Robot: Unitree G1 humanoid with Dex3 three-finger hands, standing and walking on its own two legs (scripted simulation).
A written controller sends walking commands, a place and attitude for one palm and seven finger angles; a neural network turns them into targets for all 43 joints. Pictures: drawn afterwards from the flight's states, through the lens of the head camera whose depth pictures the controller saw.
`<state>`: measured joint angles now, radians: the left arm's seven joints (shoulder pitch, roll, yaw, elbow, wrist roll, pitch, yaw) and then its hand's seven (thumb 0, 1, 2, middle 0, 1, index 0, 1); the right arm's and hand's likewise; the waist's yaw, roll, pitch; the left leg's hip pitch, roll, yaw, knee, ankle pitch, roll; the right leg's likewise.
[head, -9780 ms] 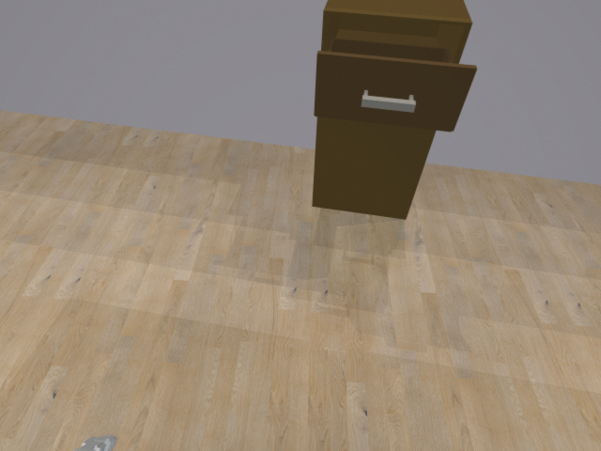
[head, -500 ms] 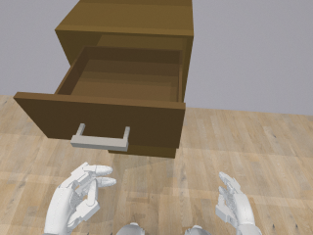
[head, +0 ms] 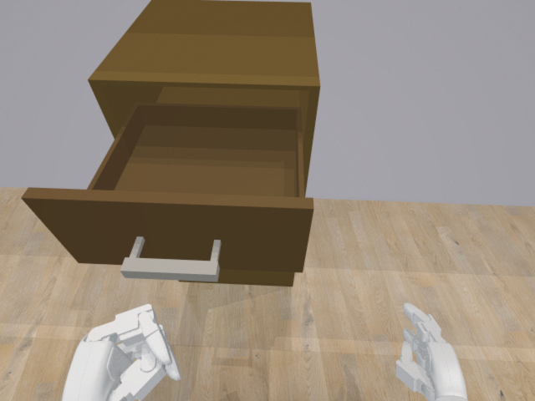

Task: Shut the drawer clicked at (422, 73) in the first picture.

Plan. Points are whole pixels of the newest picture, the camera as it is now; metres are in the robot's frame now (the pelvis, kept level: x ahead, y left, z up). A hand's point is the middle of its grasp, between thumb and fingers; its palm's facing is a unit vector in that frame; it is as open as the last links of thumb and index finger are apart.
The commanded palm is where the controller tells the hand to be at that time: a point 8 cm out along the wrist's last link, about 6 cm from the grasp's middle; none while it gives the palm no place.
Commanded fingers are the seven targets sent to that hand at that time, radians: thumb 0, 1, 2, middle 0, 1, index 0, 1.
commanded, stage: raise the hand and make a fist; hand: left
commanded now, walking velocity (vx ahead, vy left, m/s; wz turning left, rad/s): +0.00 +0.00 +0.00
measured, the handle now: (174, 257) +0.31 +0.17 +0.05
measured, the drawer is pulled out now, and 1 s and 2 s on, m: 0.30 0.30 0.30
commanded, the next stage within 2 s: bring the fist close to the handle in 0.76 s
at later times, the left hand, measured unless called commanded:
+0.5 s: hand (157, 369) +0.14 +0.12 +0.15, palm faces +0.05 -1.00 -0.04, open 3.3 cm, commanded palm +0.08 +0.16 +0.15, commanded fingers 0.00 0.90 0.90 -1.40 -1.60 -1.40 -1.60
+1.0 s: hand (152, 365) +0.14 +0.13 +0.13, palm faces +0.06 -1.00 -0.03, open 3.3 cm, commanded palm +0.10 +0.18 +0.13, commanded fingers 0.00 0.90 0.90 -1.40 -1.60 -1.40 -1.60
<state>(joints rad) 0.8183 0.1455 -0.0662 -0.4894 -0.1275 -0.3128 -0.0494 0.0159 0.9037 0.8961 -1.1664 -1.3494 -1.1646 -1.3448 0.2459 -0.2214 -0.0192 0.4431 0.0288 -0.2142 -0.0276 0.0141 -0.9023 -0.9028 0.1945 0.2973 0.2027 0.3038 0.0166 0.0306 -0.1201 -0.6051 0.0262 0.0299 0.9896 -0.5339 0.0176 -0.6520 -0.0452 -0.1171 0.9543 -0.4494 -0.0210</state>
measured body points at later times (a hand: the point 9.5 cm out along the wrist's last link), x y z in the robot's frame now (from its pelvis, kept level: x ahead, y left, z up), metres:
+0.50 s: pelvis +0.01 +0.00 +0.01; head +0.01 -0.01 +0.46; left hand +0.13 +0.17 +0.15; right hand +0.21 -0.20 -0.04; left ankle -0.02 +0.11 -0.68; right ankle +0.02 -0.11 -0.68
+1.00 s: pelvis +0.00 +0.00 +0.01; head +0.00 -0.01 +0.46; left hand +0.14 +0.18 +0.14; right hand +0.20 -0.21 -0.03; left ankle -0.02 +0.11 -0.68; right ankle +0.02 -0.11 -0.68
